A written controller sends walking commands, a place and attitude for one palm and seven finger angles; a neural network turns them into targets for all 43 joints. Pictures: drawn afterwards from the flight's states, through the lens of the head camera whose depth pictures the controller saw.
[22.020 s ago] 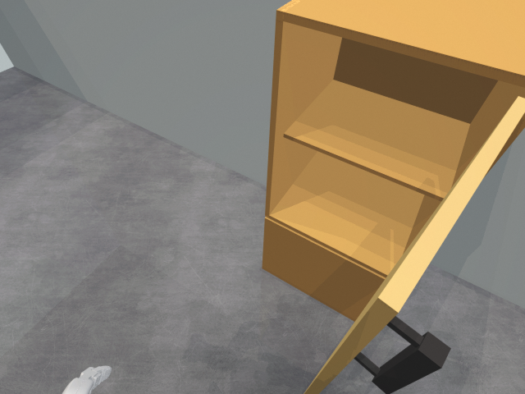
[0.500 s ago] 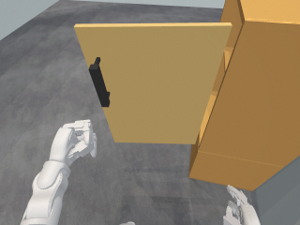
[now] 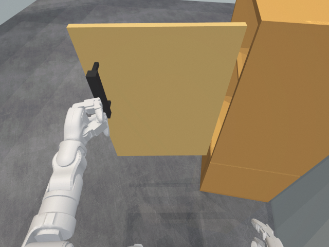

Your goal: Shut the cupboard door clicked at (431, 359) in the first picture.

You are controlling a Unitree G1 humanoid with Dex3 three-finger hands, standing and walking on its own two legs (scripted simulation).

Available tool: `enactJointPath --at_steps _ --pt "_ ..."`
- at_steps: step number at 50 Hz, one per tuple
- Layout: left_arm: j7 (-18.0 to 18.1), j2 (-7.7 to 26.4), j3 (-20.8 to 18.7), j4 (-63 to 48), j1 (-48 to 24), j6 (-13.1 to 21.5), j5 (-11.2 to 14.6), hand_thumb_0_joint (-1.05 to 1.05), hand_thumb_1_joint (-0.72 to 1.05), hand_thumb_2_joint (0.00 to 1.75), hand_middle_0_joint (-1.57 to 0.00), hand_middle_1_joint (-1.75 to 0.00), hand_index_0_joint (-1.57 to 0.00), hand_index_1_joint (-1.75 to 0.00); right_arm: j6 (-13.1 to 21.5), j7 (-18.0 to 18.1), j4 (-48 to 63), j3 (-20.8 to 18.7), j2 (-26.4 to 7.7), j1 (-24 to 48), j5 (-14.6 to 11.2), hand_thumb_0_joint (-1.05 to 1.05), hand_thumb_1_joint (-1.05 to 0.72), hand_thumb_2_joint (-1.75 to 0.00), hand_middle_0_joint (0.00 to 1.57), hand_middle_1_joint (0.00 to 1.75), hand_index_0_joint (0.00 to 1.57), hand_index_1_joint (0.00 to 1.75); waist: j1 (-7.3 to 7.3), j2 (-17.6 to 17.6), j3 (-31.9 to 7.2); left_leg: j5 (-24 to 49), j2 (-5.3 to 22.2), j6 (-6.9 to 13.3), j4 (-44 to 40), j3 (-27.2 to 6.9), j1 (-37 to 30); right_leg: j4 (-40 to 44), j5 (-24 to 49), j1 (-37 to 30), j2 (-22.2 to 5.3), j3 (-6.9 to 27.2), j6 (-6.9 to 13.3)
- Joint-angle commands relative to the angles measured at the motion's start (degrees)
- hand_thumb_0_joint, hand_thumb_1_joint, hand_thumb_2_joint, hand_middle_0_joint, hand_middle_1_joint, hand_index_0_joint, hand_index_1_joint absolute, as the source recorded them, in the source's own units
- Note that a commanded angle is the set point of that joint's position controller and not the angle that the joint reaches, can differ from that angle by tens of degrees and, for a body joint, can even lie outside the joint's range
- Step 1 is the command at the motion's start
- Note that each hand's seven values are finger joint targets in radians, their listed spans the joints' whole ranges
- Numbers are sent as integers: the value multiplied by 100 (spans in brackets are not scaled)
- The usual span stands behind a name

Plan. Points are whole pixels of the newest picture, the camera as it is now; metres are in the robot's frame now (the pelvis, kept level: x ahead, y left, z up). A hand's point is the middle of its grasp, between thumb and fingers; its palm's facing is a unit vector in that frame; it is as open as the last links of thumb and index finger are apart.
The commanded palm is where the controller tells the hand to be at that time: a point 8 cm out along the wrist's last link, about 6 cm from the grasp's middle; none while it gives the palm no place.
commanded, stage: bring the fist close to the handle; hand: left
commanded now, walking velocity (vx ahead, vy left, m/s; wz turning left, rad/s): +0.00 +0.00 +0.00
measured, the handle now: (101, 91) +0.50 +0.20 +0.09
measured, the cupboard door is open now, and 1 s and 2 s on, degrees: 100 97 85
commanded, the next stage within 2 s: push the door shut along its arc in 0.54 s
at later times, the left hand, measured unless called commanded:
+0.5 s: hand (110, 115) +0.41 +0.16 +0.09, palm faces +0.05 -1.00 -0.01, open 3.1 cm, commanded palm +0.38 +0.20 +0.09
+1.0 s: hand (114, 105) +0.45 +0.15 +0.09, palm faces -0.04 -1.00 -0.03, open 3.1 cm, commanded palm +0.43 +0.20 +0.09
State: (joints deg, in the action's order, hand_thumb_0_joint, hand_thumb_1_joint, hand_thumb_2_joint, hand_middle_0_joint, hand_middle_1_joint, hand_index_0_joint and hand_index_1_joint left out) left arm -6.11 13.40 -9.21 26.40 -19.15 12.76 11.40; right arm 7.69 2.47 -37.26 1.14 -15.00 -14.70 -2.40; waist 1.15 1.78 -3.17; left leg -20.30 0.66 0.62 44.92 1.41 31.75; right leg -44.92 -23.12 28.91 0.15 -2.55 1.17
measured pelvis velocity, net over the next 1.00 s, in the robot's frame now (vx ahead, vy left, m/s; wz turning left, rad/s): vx -0.01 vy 0.01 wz -0.01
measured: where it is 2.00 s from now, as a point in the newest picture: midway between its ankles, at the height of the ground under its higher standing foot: outside the picture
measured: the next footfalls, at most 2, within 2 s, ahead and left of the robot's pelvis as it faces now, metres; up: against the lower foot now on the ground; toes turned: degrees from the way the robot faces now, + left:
none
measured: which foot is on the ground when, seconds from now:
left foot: down 0.00-1.00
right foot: down 0.00-1.00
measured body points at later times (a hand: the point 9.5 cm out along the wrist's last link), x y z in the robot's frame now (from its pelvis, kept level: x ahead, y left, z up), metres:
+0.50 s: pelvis -0.01 +0.01 +0.00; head +0.03 +0.00 +0.44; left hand +0.40 +0.21 +0.09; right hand +0.06 -0.25 -0.12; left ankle +0.02 +0.11 -0.71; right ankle -0.01 -0.11 -0.71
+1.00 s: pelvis -0.01 +0.01 -0.01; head +0.05 +0.00 +0.43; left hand +0.44 +0.21 +0.09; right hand +0.05 -0.26 -0.13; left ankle +0.02 +0.11 -0.71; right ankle -0.01 -0.11 -0.71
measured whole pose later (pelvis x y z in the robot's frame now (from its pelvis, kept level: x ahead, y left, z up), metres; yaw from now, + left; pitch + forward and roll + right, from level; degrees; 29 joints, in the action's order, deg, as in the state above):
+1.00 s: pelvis -0.01 +0.01 -0.01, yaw -1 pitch +12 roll -1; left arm -10.2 19.3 -13.4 59.6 -44.2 19.3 8.6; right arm 4.0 1.5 -38.9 0.7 -15.7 -18.6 -2.2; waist 5.0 1.9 -3.6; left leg -20.4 1.2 1.1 49.1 1.4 40.5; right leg -48.2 -22.6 37.3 0.6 -2.5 0.9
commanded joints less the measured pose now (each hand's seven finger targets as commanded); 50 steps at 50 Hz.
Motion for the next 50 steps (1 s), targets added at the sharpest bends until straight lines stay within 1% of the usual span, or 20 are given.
enactJointPath --at_steps 1,7,9,12,13,14,18,19,20,24,26,30,32,36,39,42,43,44,46,50 --pt "-17 934 -312 -268 -2088 227 -19 0 90 90 -130 -150 -130 -150 97 -1 636 -288 -748 -41 -60 0 -90 -90 20 30 20 30 90 -268 -1505 1307 -77 83 -477 -147 -866 588 2064 -434 -17 179 -36" --pt "5 889 -300 8 -3507 385 49 0 90 90 -130 -150 -130 -150 -9 12 598 -318 -759 -158 -48 0 -90 -90 20 30 20 30 251 -210 -1836 1267 -70 81 -371 -185 -995 548 1969 -274 18 166 -33" --pt "81 1119 -505 -42 -3376 611 -13 0 90 90 -130 -150 -130 -150 -19 -5 601 -343 -792 -231 -1 0 -90 -90 20 30 20 30 120 -171 -2133 1417 -57 69 -340 -216 -1086 452 2043 -395 40 166 -3" --pt "160 844 -295 88 -3427 822 -127 0 90 90 -130 -150 -130 -150 -10 -72 562 -363 -740 -285 -2 0 -90 -90 20 30 20 30 140 23 -2223 1462 -30 41 -315 -228 -1205 353 1966 -172 68 114 9" --pt "181 858 -312 258 -3357 820 -158 0 90 90 -130 -150 -130 -150 -24 -90 540 -362 -752 -321 2 0 -90 -90 20 30 20 30 148 1 -2152 1396 -30 43 -325 -236 -1142 360 1890 -117 78 109 8" --pt "215 1185 -574 473 -3241 797 -216 0 90 90 -130 -150 -130 -150 -68 -85 504 -379 -811 -375 24 0 -90 -90 20 30 20 30 105 -85 -2102 1306 -38 56 -322 -231 -1027 385 1822 -152 81 126 7" --pt "168 1115 -535 772 -3288 659 -185 0 90 90 -130 -150 -130 -150 -166 -85 600 -355 -787 -350 -12 0 -90 -90 20 30 20 30 146 -341 -1752 886 -70 93 -453 -127 -642 555 1563 -234 66 187 -32" --pt "179 1364 -732 800 -3349 653 -192 0 90 90 -130 -150 -130 -150 -186 -63 595 -355 -825 -375 -1 0 -90 -90 20 30 20 30 97 -349 -1755 861 -65 92 -484 -161 -630 562 1493 -284 80 178 -15" --pt "163 1170 -594 693 -3447 666 -136 0 90 90 -130 -150 -130 -150 -184 -64 648 -346 -792 -342 -13 0 -90 -90 20 30 20 30 146 -330 -1815 849 -76 109 -476 -120 -659 591 1519 -297 74 213 -36" --pt "173 1164 -533 296 -3846 938 -124 0 90 90 -130 -150 -130 -150 -134 -51 611 -372 -793 -393 8 0 -90 -90 20 30 20 30 189 -134 -2141 946 -42 90 -420 -189 -982 509 1519 -214 122 173 -11" --pt "149 1018 -381 446 -3849 1000 -140 0 90 90 -130 -150 -130 -150 -112 -64 573 -365 -772 -396 -6 0 -90 -90 20 30 20 30 246 -100 -1989 832 -29 89 -409 -197 -939 516 1405 -52 130 168 -11" --pt "91 1198 -479 1021 -3766 894 -204 0 90 90 -130 -150 -130 -150 -156 -52 507 -363 -822 -465 -23 0 -90 -90 20 30 20 30 274 -151 -1682 532 -38 97 -452 -210 -678 584 1103 89 113 186 -14" --pt "62 945 -290 1154 -3898 794 -178 0 90 90 -130 -150 -130 -150 -151 -58 525 -353 -797 -453 -32 0 -90 -90 20 30 20 30 300 -161 -1642 381 -56 94 -468 -208 -651 623 953 166 111 167 -22" --pt "-3 1269 -385 1242 -4691 857 -205 0 90 90 -130 -150 -130 -150 -174 -22 465 -350 -847 -538 -28 0 -90 -90 20 30 20 30 455 -173 -1833 436 -48 111 -387 -264 -719 566 1009 225 112 198 -26" --pt "-34 1617 -612 1215 -5132 1076 -216 0 90 90 -130 -150 -130 -150 -154 0 402 -364 -883 -603 0 0 -90 -90 20 30 20 30 441 -10 -2222 624 -34 96 -271 -304 -874 425 1168 223 127 216 -13" --pt "-147 1490 -474 1528 -5323 1170 -231 0 90 90 -130 -150 -130 -150 -131 -32 321 -353 -861 -675 1 0 -90 -90 20 30 20 30 512 147 -2366 885 -24 72 -184 -332 -992 321 1383 358 133 191 -1" --pt "-187 1659 -648 1814 -5123 1135 -233 0 90 90 -130 -150 -130 -150 -151 -39 312 -358 -888 -721 0 0 -90 -90 20 30 20 30 449 92 -2309 935 -32 68 -164 -321 -864 305 1452 319 135 197 8" --pt "-242 1819 -724 1941 -5095 1104 -244 0 90 90 -130 -150 -130 -150 -181 -34 303 -354 -940 -785 17 0 -90 -90 20 30 20 30 476 -79 -2329 983 -38 93 -145 -318 -770 301 1546 236 141 215 -4" --pt "-394 1631 -503 1901 -5351 1105 -224 0 90 90 -130 -150 -130 -150 -195 -41 344 -359 -911 -780 -16 0 -90 -90 20 30 20 30 558 -22 -2375 1052 -39 102 -118 -290 -774 299 1682 246 128 238 -19" --pt "-584 1763 -547 2117 -5731 1101 -164 0 90 90 -130 -150 -130 -150 -229 -33 273 -359 -965 -876 -7 0 -90 -90 20 30 20 30 671 68 -2351 1040 -28 108 -49 -343 -771 290 1623 445 144 235 -18"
